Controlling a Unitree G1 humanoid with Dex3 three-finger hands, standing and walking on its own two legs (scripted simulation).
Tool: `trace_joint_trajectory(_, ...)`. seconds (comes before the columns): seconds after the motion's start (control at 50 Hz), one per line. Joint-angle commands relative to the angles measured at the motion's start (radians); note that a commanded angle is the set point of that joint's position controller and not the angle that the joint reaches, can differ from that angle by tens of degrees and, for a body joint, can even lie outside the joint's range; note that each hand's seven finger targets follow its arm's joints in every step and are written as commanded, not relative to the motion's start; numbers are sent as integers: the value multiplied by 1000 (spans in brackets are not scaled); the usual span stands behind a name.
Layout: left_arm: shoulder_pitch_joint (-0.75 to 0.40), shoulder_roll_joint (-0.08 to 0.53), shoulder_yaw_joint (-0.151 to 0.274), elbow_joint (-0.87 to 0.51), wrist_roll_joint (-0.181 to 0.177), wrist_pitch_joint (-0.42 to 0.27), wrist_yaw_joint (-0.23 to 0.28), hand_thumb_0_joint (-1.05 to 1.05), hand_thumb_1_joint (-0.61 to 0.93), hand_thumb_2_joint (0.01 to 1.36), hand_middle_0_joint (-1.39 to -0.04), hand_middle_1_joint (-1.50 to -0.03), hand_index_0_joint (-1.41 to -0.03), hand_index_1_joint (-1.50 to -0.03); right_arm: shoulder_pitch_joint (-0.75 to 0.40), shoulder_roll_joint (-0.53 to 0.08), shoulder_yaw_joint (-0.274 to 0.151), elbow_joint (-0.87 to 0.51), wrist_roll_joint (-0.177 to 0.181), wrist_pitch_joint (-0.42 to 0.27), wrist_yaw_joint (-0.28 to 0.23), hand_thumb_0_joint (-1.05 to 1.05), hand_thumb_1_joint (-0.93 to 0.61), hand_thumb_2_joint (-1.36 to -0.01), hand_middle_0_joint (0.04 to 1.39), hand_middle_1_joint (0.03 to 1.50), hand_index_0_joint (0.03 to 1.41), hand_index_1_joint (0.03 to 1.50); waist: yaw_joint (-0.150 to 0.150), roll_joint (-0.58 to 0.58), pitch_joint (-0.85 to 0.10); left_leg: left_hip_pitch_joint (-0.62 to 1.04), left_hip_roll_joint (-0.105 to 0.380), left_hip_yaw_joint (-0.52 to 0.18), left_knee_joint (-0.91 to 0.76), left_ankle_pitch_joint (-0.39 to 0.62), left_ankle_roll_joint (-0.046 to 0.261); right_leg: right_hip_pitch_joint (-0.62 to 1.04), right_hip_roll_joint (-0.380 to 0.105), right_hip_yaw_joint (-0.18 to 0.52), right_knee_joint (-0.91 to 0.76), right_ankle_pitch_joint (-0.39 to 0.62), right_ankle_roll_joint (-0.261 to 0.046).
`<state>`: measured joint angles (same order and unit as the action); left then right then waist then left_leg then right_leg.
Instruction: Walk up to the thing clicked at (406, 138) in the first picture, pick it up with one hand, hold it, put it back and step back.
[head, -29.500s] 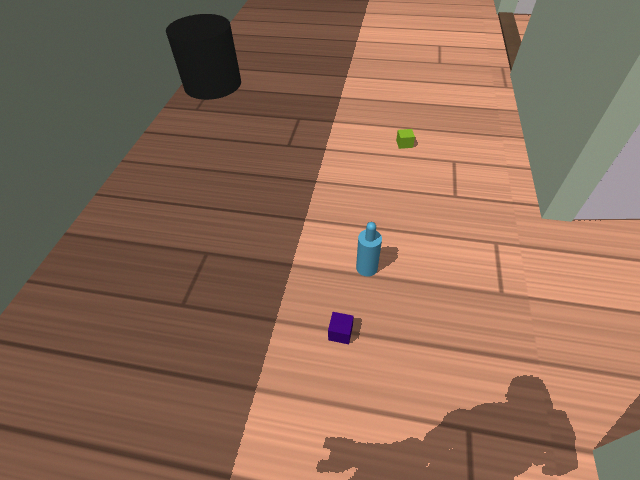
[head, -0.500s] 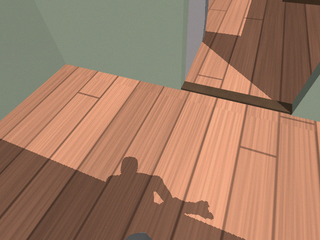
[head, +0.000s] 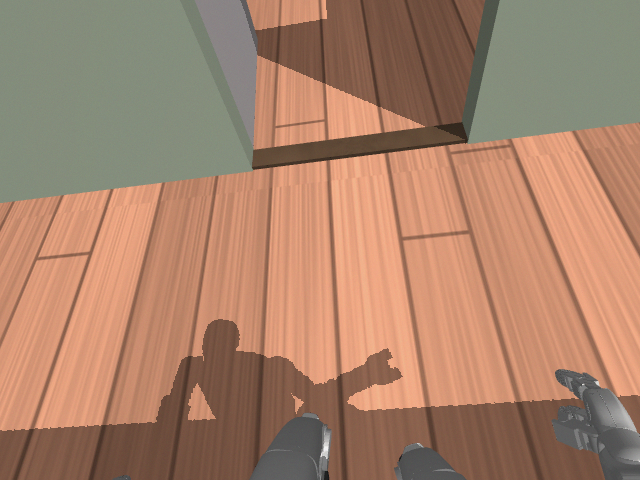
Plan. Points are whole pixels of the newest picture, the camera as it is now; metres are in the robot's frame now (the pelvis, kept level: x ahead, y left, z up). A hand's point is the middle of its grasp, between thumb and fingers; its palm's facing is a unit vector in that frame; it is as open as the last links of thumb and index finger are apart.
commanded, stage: walk up
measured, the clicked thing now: out of the picture +0.81 -1.24 -0.73
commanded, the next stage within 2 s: none
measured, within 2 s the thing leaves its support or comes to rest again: neither
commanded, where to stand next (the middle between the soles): +0.03 +0.02 m, yaw -68 degrees
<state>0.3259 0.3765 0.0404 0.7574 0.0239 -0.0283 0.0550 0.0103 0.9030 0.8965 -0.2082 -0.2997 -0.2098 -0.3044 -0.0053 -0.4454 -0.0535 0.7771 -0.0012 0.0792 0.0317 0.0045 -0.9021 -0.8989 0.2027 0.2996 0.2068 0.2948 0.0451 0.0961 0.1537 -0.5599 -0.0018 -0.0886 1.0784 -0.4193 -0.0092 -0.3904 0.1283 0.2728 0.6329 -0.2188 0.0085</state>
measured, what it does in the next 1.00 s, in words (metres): steps on the spot, turning right: left foot, then right foot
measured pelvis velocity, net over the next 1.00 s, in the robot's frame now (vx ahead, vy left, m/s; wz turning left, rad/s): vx -0.02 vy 0.08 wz -0.87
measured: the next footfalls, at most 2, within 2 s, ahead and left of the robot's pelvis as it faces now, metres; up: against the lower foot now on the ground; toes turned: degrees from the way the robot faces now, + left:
left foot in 0.18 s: +0.11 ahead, +0.16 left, +0.00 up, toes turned -16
right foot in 0.66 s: -0.11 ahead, -0.02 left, +0.00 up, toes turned -41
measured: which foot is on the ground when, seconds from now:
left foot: up 0.00-0.16, down 0.18-0.68, up 0.70-0.96, down 0.98-1.00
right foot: down 0.00-0.20, up 0.22-0.64, down 0.66-1.00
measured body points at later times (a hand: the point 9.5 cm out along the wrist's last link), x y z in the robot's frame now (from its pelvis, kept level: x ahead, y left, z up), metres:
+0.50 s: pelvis -0.03 +0.12 +0.01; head +0.01 +0.11 +0.46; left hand +0.21 +0.36 -0.10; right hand -0.12 -0.22 -0.07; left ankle +0.07 +0.17 -0.72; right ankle -0.13 -0.03 -0.67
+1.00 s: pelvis -0.02 +0.08 -0.01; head -0.02 +0.06 +0.44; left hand +0.28 +0.24 -0.11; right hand -0.25 -0.16 -0.13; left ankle +0.11 +0.12 -0.73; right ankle -0.14 +0.00 -0.72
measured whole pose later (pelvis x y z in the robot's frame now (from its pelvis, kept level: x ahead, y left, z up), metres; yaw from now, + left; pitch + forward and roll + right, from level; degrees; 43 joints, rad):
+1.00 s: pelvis -0.02 +0.08 -0.01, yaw -50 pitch -2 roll +0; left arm 0.31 0.42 0.05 0.83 0.01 -0.01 0.01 0.01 0.90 0.90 -0.21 -0.30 -0.21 -0.30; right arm 0.32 -0.42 -0.07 0.86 -0.03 0.00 0.04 0.01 -0.90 -0.90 0.20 0.30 0.21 0.29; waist -0.03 0.02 0.07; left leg -0.38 0.04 0.03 0.69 -0.29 0.01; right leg -0.27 0.05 0.15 0.74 -0.42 0.00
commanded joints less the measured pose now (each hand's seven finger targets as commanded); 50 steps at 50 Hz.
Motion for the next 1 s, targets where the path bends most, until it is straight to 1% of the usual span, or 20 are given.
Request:
trace_joint_trajectory(0.0, 47, 278, 107, -121, 7, -9, 22, 0, 900, 900, -200, -300, -200, -300, -9, -155, -58, -83, 2, -24, -16, 0, -900, -900, 200, 300, 200, 300, -20, -252, -241, -23, -22, -8, -71, 21, -2, 242, -185, 341, -97, 499, -187)
trace_joint_trajectory(0.08, 1, 299, 118, -162, 14, 18, 6, 0, 900, 900, -200, -300, -200, -300, 2, -152, -67, -71, 11, -39, -23, 0, -900, -900, 200, 300, 200, 300, -18, -299, -236, 150, -58, 20, -280, 12, 1, 147, -161, 378, -101, 433, -172)
trace_joint_trajectory(0.14, -86, 257, 103, -200, 7, 34, -4, 0, 900, 900, -200, -300, -200, -300, 107, -159, -85, -39, 1, -53, -22, 0, -900, -900, 200, 300, 200, 300, -85, -257, -249, 472, -33, 10, -604, 180, 14, -41, -80, 307, -66, 197, -75)
trace_joint_trajectory(0.16, -39, 201, 89, -190, 5, 37, -6, 0, 900, 900, -200, -300, -200, -300, 85, -205, -98, -55, -16, -55, -26, 0, -900, -900, 200, 300, 200, 300, -76, -78, -247, 571, 125, -168, -693, 109, 53, -184, 20, 195, 67, -95, -24)
trace_joint_trajectory(0.18, 34, 197, 82, -172, 7, 40, -1, 0, 900, 900, -200, -300, -200, -300, 5, -279, -111, -99, -18, -53, -23, 0, -900, -900, 200, 300, 200, 300, -59, 183, -259, 478, 418, -446, -820, -26, 196, -224, 115, 4, 320, -324, 13)
trace_joint_trajectory(0.2, 14, 280, 103, -138, 20, 42, 1, 0, 900, 900, -200, -300, -200, -300, -34, -303, -127, -115, -16, -58, -16, 0, -900, -900, 200, 300, 200, 300, -73, 160, -224, 366, 524, -522, -856, 1, 310, -198, 34, -48, 514, -351, 31)
trace_joint_trajectory(0.26, -17, 287, 121, -81, 7, 52, -41, 0, 900, 900, -200, -300, -200, -300, -42, -206, -93, -95, -18, -70, -16, 0, -900, -900, 200, 300, 200, 300, -28, 9, -116, 273, 298, -184, -819, 6, 159, -149, -35, -56, 565, -163, 12)
trace_joint_trajectory(0.32, 35, 269, 110, -66, -4, 54, -87, 0, 900, 900, -200, -300, -200, -300, 21, -199, -91, -89, -19, -84, -6, 0, -900, -900, 200, 300, 200, 300, -50, 92, -184, 438, 252, -57, -794, -8, 152, -169, -56, -156, 509, -125, 39)
trace_joint_trajectory(0.42, -107, 264, 94, -102, -3, 40, -102, 0, 900, 900, -200, -300, -200, -300, 242, -251, -104, -76, -17, -105, 8, 0, -900, -900, 200, 300, 200, 300, -140, 98, -154, 479, 354, -44, -820, -165, 170, -187, -128, -214, 271, -204, 29)
trace_joint_trajectory(0.54, -29, 226, 81, -33, -1, 17, -102, 0, 900, 900, -200, -300, -200, -300, 247, -288, -119, -101, -25, -96, 23, 0, -900, -900, 200, 300, 200, 300, -119, 147, -173, 368, 407, 45, -803, -208, 183, -21, -138, -327, 59, -265, -4)
trace_joint_trajectory(0.6, 91, 226, 100, 26, 2, 6, -94, 0, 900, 900, -200, -300, -200, -300, 202, -274, -119, -111, -28, -77, 28, 0, -900, -900, 200, 300, 200, 300, -35, 104, -197, 217, 351, 193, -714, -260, 106, 235, -113, -401, -179, -146, -41)
trace_joint_trajectory(0.62, 174, 269, 124, 54, 9, 1, -88, 0, 900, 900, -200, -300, -200, -300, 212, -224, -104, -113, -33, -71, 25, 0, -900, -900, 200, 300, 200, 300, 13, -17, -224, 87, 277, 263, -566, -294, 42, 416, -105, -361, -226, -162, -64)
trace_joint_trajectory(0.64, 206, 341, 146, 57, 18, 3, -78, 0, 900, 900, -200, -300, -200, -300, 234, -147, -83, -111, -21, -67, 21, 0, -900, -900, 200, 300, 200, 300, 44, -280, -174, -122, 157, 339, -272, -308, -21, 487, -212, -67, -374, -436, -129)
trace_joint_trajectory(0.66, 112, 414, 157, 0, 26, -1, -66, 0, 900, 900, -200, -300, -200, -300, 204, -128, -67, -133, -5, -65, 23, 0, -900, -900, 200, 300, 200, 300, 33, -382, -63, -251, 83, 225, -86, -144, -60, 299, -442, 384, -479, -786, -241)
trace_joint_trajectory(0.68, 9, 414, 149, -21, 14, -3, -59, 0, 900, 900, -200, -300, -200, -300, 148, -208, -87, -135, 1, -73, 20, 0, -900, -900, 200, 300, 200, 300, 10, -301, 29, -207, 156, 55, -63, -52, -41, 168, -480, 407, -480, -786, -285)
trace_joint_trajectory(0.76, -63, 324, 114, -21, -7, -27, -44, 0, 900, 900, -200, -300, -200, -300, 299, -212, -85, -35, -12, -82, 24, 0, -900, -900, 200, 300, 200, 300, -80, -254, -74, -19, 102, 96, -80, 97, -12, 150, -281, 77, -377, -419, -174)
trace_joint_trajectory(0.88, -47, 315, 100, -18, -7, -26, -37, 0, 900, 900, -200, -300, -200, -300, 281, -175, -70, -25, -25, -101, 10, 0, -900, -900, 200, 300, 200, 300, -59, -260, -35, 174, 56, 107, -341, 69, 21, 16, -266, 83, -233, -164, -182)
trace_joint_trajectory(0.92, -76, 290, 83, -25, -17, -17, -35, 0, 900, 900, -200, -300, -200, -300, 346, -164, -74, -3, -27, -113, -4, 0, -900, -900, 200, 300, 200, 300, -111, -212, -83, 345, 14, 128, -492, 122, 42, -52, -241, 46, -92, 23, -159)
trace_joint_trajectory(0.94, -75, 238, 65, -28, -21, -12, -31, 0, 900, 900, -200, -300, -200, -300, 388, -184, -83, 7, -39, -120, -14, 0, -900, -900, 200, 300, 200, 300, -134, -123, -109, 419, 42, 62, -564, 89, 56, -98, -192, -4, 32, 52, -122)
trace_joint_trajectory(0.98, -4, 197, 41, -23, -30, -13, -18, 0, 900, 900, -200, -300, -200, -300, 360, -324, -114, -19, -35, -128, -21, 0, -900, -900, 200, 300, 200, 300, -118, 162, -152, 451, 441, -483, -829, -150, 201, -261, -15, -184, 385, -326, -31)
